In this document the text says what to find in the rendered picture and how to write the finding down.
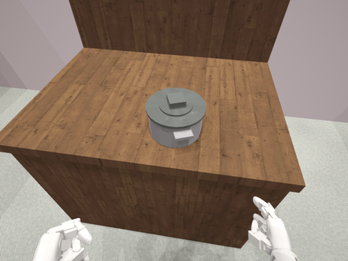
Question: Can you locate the pot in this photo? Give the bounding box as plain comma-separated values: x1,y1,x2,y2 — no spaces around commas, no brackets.
149,118,203,148

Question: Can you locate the lid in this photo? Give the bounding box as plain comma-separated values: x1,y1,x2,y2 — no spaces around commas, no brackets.
146,88,206,129

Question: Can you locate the right robot forearm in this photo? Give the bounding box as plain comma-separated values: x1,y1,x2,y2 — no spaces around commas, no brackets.
270,248,299,261

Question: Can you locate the knob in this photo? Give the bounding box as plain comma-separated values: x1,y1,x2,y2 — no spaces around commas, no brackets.
166,92,186,108

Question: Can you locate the table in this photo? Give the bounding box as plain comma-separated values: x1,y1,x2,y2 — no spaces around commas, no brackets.
0,0,306,248

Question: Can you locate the robot left hand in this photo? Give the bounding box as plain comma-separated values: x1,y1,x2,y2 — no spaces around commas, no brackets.
33,218,92,261

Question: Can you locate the robot right hand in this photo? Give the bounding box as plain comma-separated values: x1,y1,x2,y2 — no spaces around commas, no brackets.
248,196,291,255

